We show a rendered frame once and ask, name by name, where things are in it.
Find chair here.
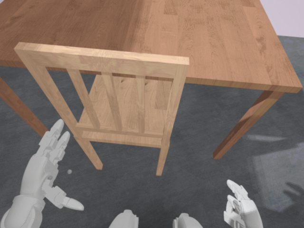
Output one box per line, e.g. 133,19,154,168
14,42,190,176

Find robot right thigh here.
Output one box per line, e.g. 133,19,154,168
172,216,203,228

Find robot left hand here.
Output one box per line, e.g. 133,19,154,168
20,119,84,210

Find robot left forearm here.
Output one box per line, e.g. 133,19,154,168
0,195,46,228

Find robot right shin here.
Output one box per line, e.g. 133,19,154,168
179,213,189,217

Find robot right hand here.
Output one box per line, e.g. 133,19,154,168
224,180,263,228

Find table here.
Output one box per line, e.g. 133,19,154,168
0,0,303,159

